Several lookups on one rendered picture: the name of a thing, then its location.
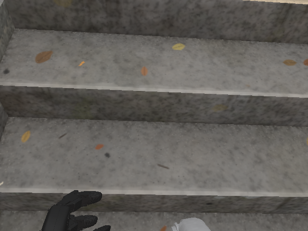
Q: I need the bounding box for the robot left hand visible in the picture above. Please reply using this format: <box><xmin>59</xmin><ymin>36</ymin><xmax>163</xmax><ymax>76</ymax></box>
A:
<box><xmin>41</xmin><ymin>190</ymin><xmax>111</xmax><ymax>231</ymax></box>

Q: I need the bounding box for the robot right thigh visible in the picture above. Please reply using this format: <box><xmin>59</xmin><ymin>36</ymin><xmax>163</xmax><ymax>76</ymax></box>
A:
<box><xmin>170</xmin><ymin>218</ymin><xmax>211</xmax><ymax>231</ymax></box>

